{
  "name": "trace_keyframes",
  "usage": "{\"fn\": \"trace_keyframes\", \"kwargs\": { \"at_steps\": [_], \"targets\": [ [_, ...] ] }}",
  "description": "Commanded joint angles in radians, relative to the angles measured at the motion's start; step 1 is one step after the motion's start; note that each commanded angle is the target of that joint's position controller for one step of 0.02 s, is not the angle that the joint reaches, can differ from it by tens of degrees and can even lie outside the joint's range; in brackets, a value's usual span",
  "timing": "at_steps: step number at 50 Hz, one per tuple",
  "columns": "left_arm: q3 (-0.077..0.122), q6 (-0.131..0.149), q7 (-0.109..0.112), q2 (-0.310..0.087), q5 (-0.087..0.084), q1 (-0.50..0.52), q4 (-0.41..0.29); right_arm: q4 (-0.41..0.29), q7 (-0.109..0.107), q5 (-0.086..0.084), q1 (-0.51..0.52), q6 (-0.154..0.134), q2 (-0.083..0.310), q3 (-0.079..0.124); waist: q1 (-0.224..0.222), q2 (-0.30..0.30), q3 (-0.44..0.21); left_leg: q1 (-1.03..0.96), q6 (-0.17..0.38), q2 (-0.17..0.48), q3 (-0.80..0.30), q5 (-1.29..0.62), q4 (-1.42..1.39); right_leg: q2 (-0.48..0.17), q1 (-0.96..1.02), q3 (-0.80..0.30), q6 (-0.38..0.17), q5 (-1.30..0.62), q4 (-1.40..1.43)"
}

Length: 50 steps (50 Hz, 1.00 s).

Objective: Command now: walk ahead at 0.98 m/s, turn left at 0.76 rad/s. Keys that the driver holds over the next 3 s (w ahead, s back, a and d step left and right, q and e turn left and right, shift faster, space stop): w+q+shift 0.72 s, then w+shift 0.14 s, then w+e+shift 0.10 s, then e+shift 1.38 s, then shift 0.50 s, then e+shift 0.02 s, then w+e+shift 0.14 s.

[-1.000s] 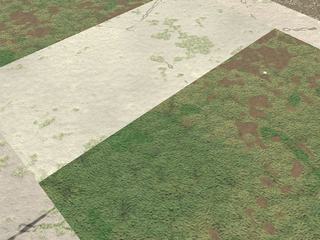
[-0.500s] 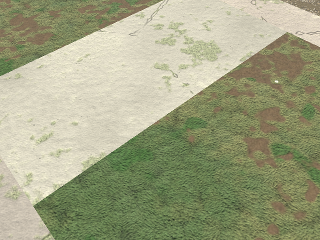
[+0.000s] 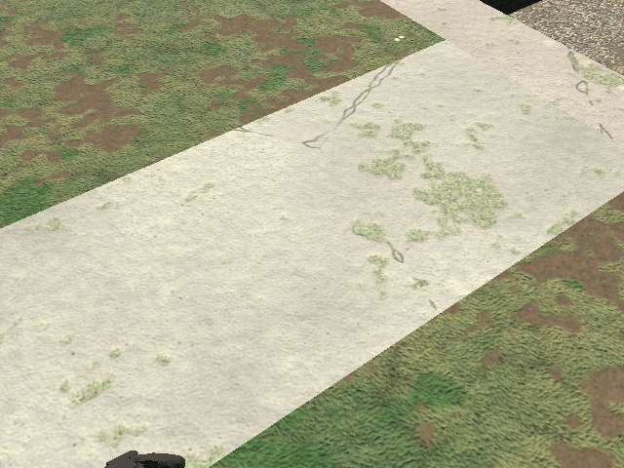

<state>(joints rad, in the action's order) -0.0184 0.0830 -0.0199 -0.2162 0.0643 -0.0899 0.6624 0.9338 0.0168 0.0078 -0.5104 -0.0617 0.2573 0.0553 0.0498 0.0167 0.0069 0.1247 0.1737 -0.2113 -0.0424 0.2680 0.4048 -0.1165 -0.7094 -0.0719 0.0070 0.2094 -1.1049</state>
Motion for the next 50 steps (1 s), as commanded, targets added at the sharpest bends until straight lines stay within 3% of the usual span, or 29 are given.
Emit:
{"fn": "trace_keyframes", "kwargs": {
  "at_steps": [1,6,8,9,10,11,12,13,14,15,16,17,20,24,26,28,30,32,33,34,35,36,38,39,41,42,46,48,50],
  "targets": [
    [0.012,-0.003,-0.01,-0.093,-0.012,0.109,-0.098,-0.117,0.0,-0.011,0.105,-0.044,0.137,0.03,-0.041,0.002,0.163,0.349,0.117,0.222,-0.315,-0.095,-0.332,0.013,0.144,0.065,0.04,-0.227,0.249],
    [0.008,0.001,-0.012,-0.097,-0.031,0.248,-0.153,-0.098,-0.006,-0.019,-0.011,-0.036,0.175,0.049,0.055,-0.049,0.078,0.013,0.054,0.249,-0.335,-0.556,-0.203,0.099,0.173,0.084,0.011,-0.333,0.503],
    [0.017,0.005,0.0,-0.12,-0.032,0.19,-0.146,-0.105,-0.019,-0.016,0.02,-0.03,0.196,0.053,0.019,-0.066,0.019,-0.055,0.013,0.244,-0.33,-0.772,-0.077,0.144,0.323,0.081,-0.004,-0.259,0.609],
    [0.038,0.009,0.013,-0.167,-0.036,0.085,-0.118,-0.108,-0.019,-0.01,0.033,-0.031,0.228,0.059,-0.029,-0.074,-0.066,-0.075,-0.01,0.246,-0.332,-0.902,0.066,0.169,0.466,0.075,-0.016,-0.177,0.604],
    [0.059,0.014,0.029,-0.211,-0.044,-0.089,-0.078,-0.12,-0.014,-0.005,0.083,-0.034,0.269,0.067,-0.132,-0.083,-0.159,-0.023,-0.025,0.229,-0.327,-0.887,0.268,0.145,0.666,0.057,-0.029,-0.123,0.615],
    [0.088,0.016,0.054,-0.276,-0.031,-0.313,-0.032,-0.142,-0.007,0.001,0.136,-0.045,0.228,0.058,-0.234,-0.066,-0.275,0.13,-0.029,0.194,-0.303,-0.706,0.522,0.036,0.934,-0.021,-0.052,0.042,0.553],
    [0.107,0.017,0.069,-0.334,0.016,-0.443,-0.009,-0.176,-0.011,-0.015,0.103,-0.052,0.045,0.015,-0.216,0.17,-0.387,0.412,-0.032,0.109,-0.191,0.091,0.86,-0.269,1.198,-0.364,-0.099,0.316,0.582],
    [0.121,0.012,0.05,-0.363,0.015,-0.354,-0.012,-0.228,-0.014,-0.054,0.032,-0.042,0.072,0.0,-0.13,0.398,-0.498,0.594,-0.042,0.101,-0.113,0.207,1.04,-0.395,1.225,-0.84,-0.192,0.472,0.781],
    [0.106,0.006,0.041,-0.234,0.005,-0.238,-0.036,-0.197,-0.022,-0.022,0.137,-0.021,0.143,0.01,-0.138,0.183,-0.308,0.654,-0.036,0.188,-0.087,0.074,1.04,-0.309,1.057,-0.687,-0.172,0.575,0.825],
    [0.09,0.006,0.035,-0.168,-0.005,-0.198,-0.023,-0.202,-0.009,-0.002,0.207,-0.011,0.15,0.014,-0.133,0.068,-0.181,0.645,-0.044,0.22,-0.065,0.005,0.991,-0.265,0.915,-0.502,-0.156,0.412,0.819],
    [0.085,0.007,0.032,-0.146,0.0,-0.203,0.003,-0.207,0.005,0.007,0.244,0.0,0.136,0.014,-0.119,0.001,-0.116,0.625,-0.052,0.246,-0.056,-0.004,0.962,-0.232,0.815,-0.382,-0.141,0.244,0.835],
    [0.079,0.013,0.034,-0.134,-0.005,-0.234,0.041,-0.228,0.022,0.023,0.276,0.013,0.108,0.01,-0.103,0.007,-0.063,0.623,-0.054,0.272,-0.055,-0.001,0.944,-0.197,0.744,-0.274,-0.128,0.144,0.851],
    [0.07,0.04,0.012,-0.095,-0.04,-0.285,0.119,-0.294,0.047,0.027,0.345,0.05,0.044,-0.013,-0.059,0.063,0.009,0.684,-0.059,0.324,-0.037,-0.01,0.924,-0.186,0.67,-0.084,-0.097,-0.058,0.896],
    [0.072,0.061,0.009,-0.127,-0.039,-0.229,0.138,-0.376,0.068,0.024,0.469,0.054,0.06,-0.028,-0.01,0.065,0.085,0.659,-0.063,0.323,0.021,-0.214,0.744,-0.126,0.565,0.188,-0.061,-0.29,0.975],
    [0.078,0.063,0.013,-0.16,-0.037,-0.245,0.154,-0.394,0.081,0.024,0.54,0.055,0.074,-0.033,-0.019,0.024,0.131,0.586,-0.043,0.299,0.101,-0.291,0.562,-0.095,0.559,0.288,-0.048,-0.364,1.02],
    [0.081,0.058,0.02,-0.196,-0.037,-0.311,0.174,-0.401,0.09,0.027,0.597,0.05,0.069,-0.039,-0.04,0.009,0.147,0.498,-0.007,0.244,0.202,-0.296,0.427,-0.083,0.62,0.355,-0.029,-0.654,0.986],
    [0.092,0.039,0.036,-0.253,-0.035,-0.351,0.173,-0.377,0.082,0.024,0.548,0.044,0.094,-0.032,-0.004,0.059,0.081,0.397,0.024,0.167,0.251,-0.238,0.379,-0.105,0.736,0.37,-0.017,-1.083,0.84],
    [0.109,0.002,0.049,-0.319,-0.028,-0.308,0.154,-0.307,0.062,0.019,0.297,0.037,0.151,-0.004,0.136,0.104,-0.062,0.126,0.059,0.107,0.229,-0.134,0.365,-0.152,0.736,0.35,-0.029,-1.294,0.487],
    [0.113,-0.013,0.047,-0.323,-0.025,-0.262,0.128,-0.233,0.043,0.019,0.072,0.033,0.2,0.026,0.224,0.086,-0.161,-0.142,0.091,0.089,0.172,-0.099,0.303,-0.157,0.616,0.323,-0.041,-1.197,0.194],
    [0.109,-0.018,0.034,-0.28,-0.012,-0.271,0.126,-0.192,0.015,0.01,0.034,0.039,0.248,0.057,0.192,-0.029,-0.152,-0.329,0.111,0.134,0.049,-0.007,0.257,-0.039,0.378,0.309,-0.023,-0.425,-0.154],
    [0.078,-0.009,0.019,-0.152,-0.014,-0.332,0.036,-0.231,0.002,0.023,0.155,0.059,0.36,0.078,0.019,-0.281,-0.167,-0.509,0.228,0.364,-0.428,-0.108,0.191,0.118,-0.024,0.258,0.033,0.313,-0.54],
    [0.075,0.018,0.021,-0.205,-0.032,-0.238,-0.045,-0.264,-0.002,0.023,0.091,0.069,0.375,0.088,0.085,-0.158,-0.32,-0.597,0.319,0.445,-0.712,0.061,-0.02,0.117,-0.162,0.039,0.026,0.253,-0.582],
    [0.062,0.039,0.025,-0.205,-0.034,-0.183,-0.034,-0.229,-0.02,0.016,0.135,0.049,0.27,0.069,0.007,0.041,-0.064,-0.291,0.23,0.441,-0.631,0.064,-0.164,0.019,-0.146,0.019,0.009,0.126,-0.374],
    [0.055,0.027,0.027,-0.189,-0.018,-0.186,-0.023,-0.226,-0.026,0.015,0.173,0.031,0.238,0.058,-0.042,0.076,-0.021,-0.141,0.201,0.399,-0.54,-0.012,-0.164,-0.012,-0.061,0.021,0.014,0.13,-0.305],
    [0.048,-0.018,0.018,-0.163,0.01,-0.231,-0.002,-0.222,-0.028,0.005,0.206,-0.005,0.168,0.027,-0.106,0.086,0.016,0.07,0.18,0.335,-0.414,-0.117,-0.188,-0.05,0.069,0.019,0.035,0.161,-0.184],
    [0.044,-0.031,0.011,-0.144,0.009,-0.214,-0.009,-0.208,-0.024,0.002,0.193,-0.019,0.153,0.02,-0.11,0.074,0.035,0.129,0.175,0.312,-0.369,-0.131,-0.209,-0.06,0.086,0.03,0.044,0.167,-0.11],
    [0.02,-0.027,-0.015,-0.093,-0.027,0.0,-0.073,-0.165,-0.001,-0.006,0.128,-0.054,0.151,0.019,-0.035,0.01,0.111,0.157,0.079,0.215,-0.142,-0.421,-0.28,-0.043,0.115,0.119,-0.001,-0.219,0.272],
    [0.016,-0.021,-0.026,-0.08,-0.048,0.062,-0.076,-0.142,0.006,-0.02,0.074,-0.07,0.155,0.015,0.01,-0.01,0.097,0.101,0.023,0.236,-0.096,-0.534,-0.34,-0.001,0.193,0.167,-0.05,-0.407,0.414],
    [0.017,-0.014,-0.028,-0.083,-0.05,0.083,-0.062,-0.105,-0.003,-0.012,0.032,-0.074,0.154,0.008,0.029,0.0,0.106,-0.053,-0.028,0.252,-0.027,-0.801,-0.316,0.055,0.179,0.207,-0.088,-0.459,0.508]
  ]
}}
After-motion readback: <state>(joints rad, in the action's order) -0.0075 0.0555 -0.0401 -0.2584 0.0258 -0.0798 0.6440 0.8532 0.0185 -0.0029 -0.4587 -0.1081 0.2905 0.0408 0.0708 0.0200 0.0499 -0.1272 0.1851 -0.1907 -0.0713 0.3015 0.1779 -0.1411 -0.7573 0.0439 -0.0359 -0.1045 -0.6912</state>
